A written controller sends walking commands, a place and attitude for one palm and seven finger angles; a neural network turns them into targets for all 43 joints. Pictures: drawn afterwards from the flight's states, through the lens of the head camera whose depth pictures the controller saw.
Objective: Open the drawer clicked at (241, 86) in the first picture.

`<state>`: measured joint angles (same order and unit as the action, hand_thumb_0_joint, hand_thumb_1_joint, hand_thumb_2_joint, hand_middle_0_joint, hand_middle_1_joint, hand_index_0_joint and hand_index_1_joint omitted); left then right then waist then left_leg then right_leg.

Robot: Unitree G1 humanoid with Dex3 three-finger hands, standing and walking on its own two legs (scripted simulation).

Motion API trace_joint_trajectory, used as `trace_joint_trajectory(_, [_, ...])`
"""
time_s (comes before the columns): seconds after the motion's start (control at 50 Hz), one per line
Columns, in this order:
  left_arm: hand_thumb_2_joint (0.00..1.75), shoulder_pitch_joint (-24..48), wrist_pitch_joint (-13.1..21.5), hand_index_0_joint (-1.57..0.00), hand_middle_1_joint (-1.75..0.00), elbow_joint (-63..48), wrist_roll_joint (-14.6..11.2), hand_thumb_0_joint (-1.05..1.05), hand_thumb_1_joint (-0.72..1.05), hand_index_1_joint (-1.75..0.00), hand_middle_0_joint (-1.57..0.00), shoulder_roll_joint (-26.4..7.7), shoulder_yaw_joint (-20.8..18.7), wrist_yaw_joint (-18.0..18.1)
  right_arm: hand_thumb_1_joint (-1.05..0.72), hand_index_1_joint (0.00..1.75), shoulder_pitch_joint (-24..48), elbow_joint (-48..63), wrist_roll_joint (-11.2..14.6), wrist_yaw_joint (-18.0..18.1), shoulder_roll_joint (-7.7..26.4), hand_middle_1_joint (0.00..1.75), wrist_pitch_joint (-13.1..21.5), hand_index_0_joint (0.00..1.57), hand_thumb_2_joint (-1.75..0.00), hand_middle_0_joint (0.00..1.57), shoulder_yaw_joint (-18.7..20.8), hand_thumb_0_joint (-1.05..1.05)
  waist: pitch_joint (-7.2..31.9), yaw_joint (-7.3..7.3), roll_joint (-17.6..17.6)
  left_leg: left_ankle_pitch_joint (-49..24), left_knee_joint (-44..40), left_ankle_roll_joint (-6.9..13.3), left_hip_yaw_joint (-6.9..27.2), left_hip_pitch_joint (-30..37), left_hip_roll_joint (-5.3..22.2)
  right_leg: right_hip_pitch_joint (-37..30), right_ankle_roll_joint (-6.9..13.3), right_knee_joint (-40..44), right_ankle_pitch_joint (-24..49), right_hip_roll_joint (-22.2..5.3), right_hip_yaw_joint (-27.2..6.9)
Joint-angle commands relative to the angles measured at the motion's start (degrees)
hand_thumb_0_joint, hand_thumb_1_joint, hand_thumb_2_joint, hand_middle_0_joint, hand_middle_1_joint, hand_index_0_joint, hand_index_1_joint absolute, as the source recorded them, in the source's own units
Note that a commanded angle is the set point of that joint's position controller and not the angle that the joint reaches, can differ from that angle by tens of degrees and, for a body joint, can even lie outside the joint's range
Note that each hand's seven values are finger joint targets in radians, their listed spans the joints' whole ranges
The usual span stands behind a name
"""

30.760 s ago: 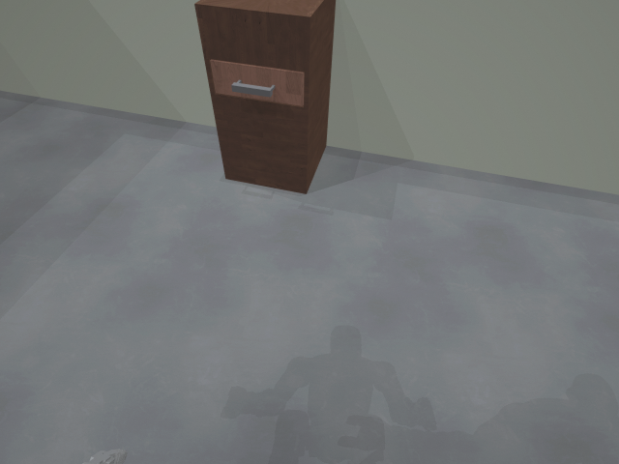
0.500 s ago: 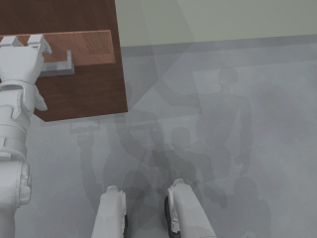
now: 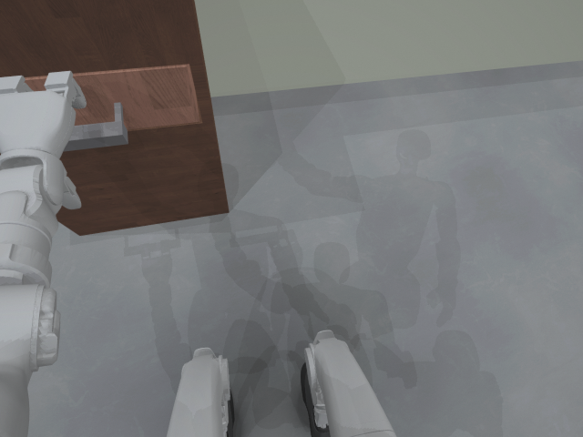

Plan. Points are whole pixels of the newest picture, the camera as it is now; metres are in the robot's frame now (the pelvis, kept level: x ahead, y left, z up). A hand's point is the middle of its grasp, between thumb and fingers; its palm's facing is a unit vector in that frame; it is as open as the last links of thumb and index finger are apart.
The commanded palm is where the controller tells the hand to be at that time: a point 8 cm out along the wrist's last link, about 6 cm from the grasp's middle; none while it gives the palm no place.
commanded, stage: re-aim the fingers above the handle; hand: left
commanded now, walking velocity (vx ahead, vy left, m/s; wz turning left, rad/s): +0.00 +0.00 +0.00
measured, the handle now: (70, 126) +0.59 +0.30 -0.08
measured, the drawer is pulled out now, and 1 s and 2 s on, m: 0.00 0.00 0.00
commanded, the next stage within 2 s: lower the fingers behind the handle in 1.40 s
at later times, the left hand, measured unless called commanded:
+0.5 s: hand (21, 146) +0.52 +0.32 -0.02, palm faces -0.13 +0.03 -0.99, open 13.8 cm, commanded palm +0.51 +0.30 +0.02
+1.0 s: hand (0, 165) +0.50 +0.35 -0.03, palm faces -0.18 +0.04 -0.98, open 13.8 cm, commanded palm +0.51 +0.29 +0.02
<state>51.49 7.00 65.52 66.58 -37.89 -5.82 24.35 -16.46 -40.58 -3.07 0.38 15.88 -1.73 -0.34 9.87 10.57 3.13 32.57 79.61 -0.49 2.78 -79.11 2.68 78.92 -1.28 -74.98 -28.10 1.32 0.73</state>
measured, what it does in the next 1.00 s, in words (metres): stands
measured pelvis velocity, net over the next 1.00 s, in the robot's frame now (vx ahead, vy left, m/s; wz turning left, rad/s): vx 0.00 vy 0.01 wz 0.00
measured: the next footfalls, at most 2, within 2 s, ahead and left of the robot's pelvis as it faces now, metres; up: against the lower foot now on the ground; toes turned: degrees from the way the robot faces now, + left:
none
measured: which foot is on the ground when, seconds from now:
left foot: down 0.00-1.00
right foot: down 0.00-1.00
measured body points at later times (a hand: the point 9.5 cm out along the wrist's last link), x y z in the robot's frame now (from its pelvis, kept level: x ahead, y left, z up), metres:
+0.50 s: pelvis +0.00 +0.00 -0.01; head +0.19 +0.02 +0.40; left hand +0.52 +0.31 +0.03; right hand +0.03 -0.28 -0.12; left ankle +0.03 +0.12 -0.59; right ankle +0.05 -0.14 -0.59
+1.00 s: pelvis +0.00 +0.01 +0.00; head +0.20 +0.03 +0.40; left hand +0.50 +0.34 +0.02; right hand +0.04 -0.26 -0.13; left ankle +0.03 +0.12 -0.59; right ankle +0.05 -0.14 -0.59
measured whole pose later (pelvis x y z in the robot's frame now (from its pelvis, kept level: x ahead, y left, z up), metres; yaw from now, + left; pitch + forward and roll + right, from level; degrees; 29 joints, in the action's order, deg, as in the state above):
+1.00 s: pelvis +0.00 +0.01 +0.00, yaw +0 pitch +33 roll -4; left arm 53.0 0.6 64.4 63.2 -43.2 -4.4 16.2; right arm -14.0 -39.7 -1.7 0.5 14.8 -2.6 -0.9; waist 7.5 8.2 2.7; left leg 32.3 80.5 0.1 3.1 -81.4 2.0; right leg 80.6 -2.0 -75.3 -27.9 0.8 0.9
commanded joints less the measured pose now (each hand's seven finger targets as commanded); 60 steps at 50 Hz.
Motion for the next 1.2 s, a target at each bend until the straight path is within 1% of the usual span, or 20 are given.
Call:
trace_joint_trajectory(0.0, [0.3, 17.5, -2.1, -0.3, -1.2, -10.2, -0.1, 0.0, -0.5, -1.2, -0.3, -18.5, -4.0, 3.0, -0.9, 0.3, -9.1, 2.2, 0.1, 0.1, 10.4, 0.3, 0.6, 0.2, -0.9, 0.2, 4.0, 0.0, 32.3, -2.48, 5.5, -16.8, -9.0, 2.5, -1.6, 18.1, -2.4, -19.3, 2.5, 6.7, 13.4, 1.5, 1.6])
trace_joint_trajectory(0.06, [0.3, 23.4, -0.3, -0.3, -1.2, -19.1, -1.6, 0.0, -0.5, -1.2, -0.3, -19.3, -4.3, 1.8, -0.9, 0.3, -10.5, 1.0, 0.2, 0.5, 10.2, 0.3, 1.3, 0.2, -0.9, 0.2, 5.2, 0.0, 42.8, -1.64, 8.3, -20.1, -8.1, 2.5, -1.2, 23.4, -2.1, -22.5, 2.2, 6.4, 17.2, 1.4, 1.1])
trace_joint_trajectory(0.12, [0.3, 26.7, 1.5, -0.3, -1.2, -24.7, -2.7, 0.0, -0.5, -1.2, -0.3, -16.4, -2.4, 0.6, -0.9, 0.3, -11.8, -0.6, 0.3, 1.2, 9.8, 0.3, 2.3, 0.2, -0.9, 0.2, 6.2, 0.0, 46.2, 0.05, 9.6, -23.0, -8.1, 2.4, -0.3, 29.1, -2.0, -21.0, 2.1, 7.0, 18.7, 1.3, 1.3])
trace_joint_trajectory(0.18, [0.3, 25.0, 0.9, -0.3, -1.2, -20.3, -2.8, 0.0, -0.5, -1.2, -0.3, -14.9, -1.5, 0.8, -0.9, 0.3, -11.6, -2.4, 0.3, 1.6, 9.7, 0.3, 2.3, 0.2, -0.9, 0.2, 5.8, 0.0, 38.1, 0.34, 8.8, -20.4, -8.8, 2.4, -0.3, 27.2, -2.0, -17.4, 2.3, 8.4, 15.1, 1.4, 1.8])
trace_joint_trajectory(0.3, [0.3, 21.6, -3.8, -0.3, -1.2, -5.2, -1.7, 0.0, -0.5, -1.2, -0.3, -18.1, -1.6, 1.2, -0.9, 0.3, -9.8, -1.4, 0.4, 1.2, 10.2, 0.3, 1.4, 0.2, -0.9, 0.2, 3.0, 0.0, 23.6, -0.01, 5.4, -13.0, -10.2, 2.8, -0.9, 16.9, -2.5, -15.9, 2.4, 9.3, 9.0, 1.4, 2.1])
trace_joint_trajectory(0.34, [0.3, 22.0, -4.6, -0.3, -1.2, -3.2, -0.8, 0.0, -0.5, -1.2, -0.3, -23.6, -3.5, 0.0, -0.9, 0.3, -8.8, 0.0, 0.6, 1.4, 10.7, 0.3, 0.9, 0.2, -0.9, 0.2, 2.0, 0.0, 24.4, -0.87, 6.1, -12.9, -9.6, 3.0, -1.5, 14.4, -2.8, -17.6, 2.2, 8.3, 9.9, 1.3, 1.6])
trace_joint_trajectory(0.42, [0.3, 16.9, -3.5, -0.3, -1.2, -4.1, -1.0, 0.0, -0.5, -1.2, -0.3, -27.8, -5.3, -5.0, -0.9, 0.3, -8.2, 2.7, 0.8, 1.7, 11.0, 0.3, 0.1, 0.2, -0.9, 0.2, 1.5, 0.0, 28.5, -2.76, 4.5, -14.9, -8.3, 3.2, -2.2, 12.6, -3.1, -22.5, 2.1, 6.5, 14.8, 1.3, 0.8])
trace_joint_trajectory(0.52, [0.3, 18.9, 4.3, -0.3, -1.2, -16.8, -2.5, 0.0, -0.5, -1.2, -0.3, -19.7, -1.8, -9.6, -0.9, 0.3, -10.6, 2.8, 0.7, 2.5, 9.7, 0.3, 1.5, 0.2, -0.9, 0.2, 4.0, 0.0, 37.8, -0.64, 8.2, -21.4, -5.5, 2.8, -1.0, 21.1, -2.1, -18.3, 2.4, 4.6, 18.8, 1.4, 1.4])
trace_joint_trajectory(0.58, [0.3, 21.6, 8.4, -0.3, -1.2, -24.4, -4.1, 0.0, -0.5, -1.2, -0.3, -18.3, -2.6, -8.8, -0.9, 0.3, -11.4, 0.9, 0.4, 2.9, 9.7, 0.3, 2.0, 0.2, -0.9, 0.2, 5.5, 0.0, 40.3, -0.32, 10.2, -25.8, -4.8, 2.2, 0.4, 27.3, -1.4, -13.2, 2.5, 4.1, 18.0, 1.4, 1.9])
trace_joint_trajectory(0.64, [0.3, 25.1, 10.1, -0.3, -1.2, -28.7, -4.2, 0.0, -0.5, -1.2, -0.3, -20.9, -6.0, -5.0, -0.9, 0.3, -12.0, -0.6, 0.0, 2.8, 9.9, 0.3, 1.9, 0.2, -0.9, 0.2, 5.9, 0.0, 41.1, -1.13, 13.2, -29.3, -4.8, 1.4, 1.4, 30.6, -1.3, -10.1, 2.8, 3.5, 17.1, 1.4, 2.4])
trace_joint_trajectory(0.72, [0.3, 22.2, 6.6, -0.3, -1.2, -21.1, -2.7, 0.0, -0.5, -1.2, -0.3, -27.2, -11.8, 2.0, -0.9, 0.3, -10.3, -1.3, -0.4, 1.5, 10.8, 0.3, 0.0, 0.2, -0.9, 0.2, 4.5, 0.0, 35.3, -3.43, 11.9, -26.6, -5.4, 1.4, 1.6, 25.3, -1.7, -9.2, 3.2, 2.2, 14.4, 1.4, 3.0])
trace_joint_trajectory(0.8, [0.3, 18.6, -2.2, -0.3, -1.2, -9.9, -0.3, 0.0, -0.5, -1.2, -0.3, -26.9, -8.8, 4.9, -0.9, 0.3, -8.8, 0.7, -0.2, 0.1, 11.5, 0.3, -1.6, 0.2, -0.9, 0.2, 3.0, 0.0, 31.1, -3.45, 9.4, -21.5, -7.7, 1.6, 0.6, 21.6, -2.4, -12.7, 2.9, 3.8, 13.1, 1.6, 3.4])
trace_joint_trajectory(0.86, [0.3, 17.9, -7.1, -0.3, -1.2, -8.1, -0.9, 0.0, -0.5, -1.2, -0.3, -25.0, -5.3, 0.9, -0.9, 0.3, -9.7, 2.0, 0.6, -0.1, 11.8, 0.3, -1.9, 0.2, -0.9, 0.2, 2.9, 0.0, 34.6, -3.1, 9.1, -22.4, -9.1, 1.6, -0.1, 24.0, -2.3, -17.7, 2.6, 5.3, 16.4, 1.9, 3.4])
trace_joint_trajectory(0.9, [0.3, 19.7, -7.7, -0.3, -1.2, -9.8, -2.3, 0.0, -0.5, -1.2, -0.3, -20.5, -0.9, -4.0, -0.9, 0.3, -10.9, 2.1, 1.2, 0.5, 11.2, 0.3, -1.4, 0.2, -0.9, 0.2, 3.3, 0.0, 36.4, -0.85, 7.3, -21.6, -9.4, 2.0, -0.2, 25.1, -2.1, -20.3, 2.1, 7.1, 17.4, 1.9, 3.2])
trace_joint_trajectory(0.94, [0.3, 23.5, -5.2, -0.3, -1.2, -14.5, -4.1, 0.0, -0.5, -1.2, -0.3, -15.3, 3.3, -9.0, -0.9, 0.3, -12.1, 1.4, 1.5, 1.5, 10.2, 0.3, -0.4, 0.2, -0.9, 0.2, 4.2, 0.0, 37.8, 1.93, 6.1, -20.9, -9.2, 2.5, 0.3, 26.9, -1.8, -20.2, 1.6, 8.5, 17.7, 1.6, 2.8])
trace_joint_trajectory(1.0, [0.3, 23.9, 0.9, -0.3, -1.2, -22.3, -5.8, 0.0, -0.5, -1.2, -0.3, -13.6, 3.5, -13.6, -0.9, 0.3, -12.1, 0.1, 1.3, 3.0, 9.4, 0.3, 1.1, 0.2, -0.9, 0.2, 5.0, 0.0, 37.9, 1.77, 7.6, -21.9, -9.2, 2.6, 1.1, 30.3, -1.6, -17.9, 2.0, 8.9, 16.7, 1.4, 2.5])
trace_joint_trajectory(1.06, [0.3, 24.2, 6.4, -0.3, -1.2, -23.8, -4.7, 0.0, -0.5, -1.2, -0.3, -15.5, 0.4, -11.5, -0.9, 0.3, -11.0, -0.9, 0.8, 3.9, 8.8, 0.3, 2.0, 0.2, -0.9, 0.2, 4.8, 0.0, 30.7, 0.42, 11.9, -22.9, -8.9, 1.9, 1.7, 30.8, -1.4, -9.8, 3.1, 8.0, 12.9, 1.5, 2.9])
trace_joint_trajectory(1.1, [0.3, 23.3, 9.0, -0.3, -1.2, -21.2, -3.4, 0.0, -0.5, -1.2, -0.3, -20.9, -5.0, -7.9, -0.9, 0.3, -9.6, -1.0, 0.4, 3.8, 9.3, 0.3, 1.8, 0.2, -0.9, 0.2, 3.8, 0.0, 25.9, -1.0, 10.2, -20.6, -7.5, 2.0, 1.5, 24.8, -1.5, -7.2, 3.5, 6.0, 10.7, 1.6, 3.1])
trace_joint_trajectory(1.12, [0.3, 22.6, 9.4, -0.3, -1.2, -19.6, -3.0, 0.0, -0.5, -1.2, -0.3, -24.2, -7.8, -5.7, -0.9, 0.3, -8.9, -1.0, 0.1, 3.4, 9.6, 0.3, 1.3, 0.2, -0.9, 0.2, 3.4, 0.0, 24.6, -2.28, 11.0, -20.4, -7.0, 2.1, 1.3, 22.3, -1.6, -6.7, 3.7, 4.9, 10.1, 1.7, 2.9])
trace_joint_trajectory(1.18, [0.3, 16.4, 6.5, -0.3, -1.2, -10.3, -1.5, 0.0, -0.5, -1.2, -0.3, -26.7, -10.0, 1.3, -0.9, 0.3, -6.4, 1.9, -0.4, 1.8, 10.1, 0.3, 0.1, 0.2, -0.9, 0.2, 2.0, 0.0, 21.1, -3.84, 8.3, -16.0, -6.2, 2.4, 0.3, 13.0, -2.7, -8.3, 3.5, 3.4, 7.8, 1.5, 2.7])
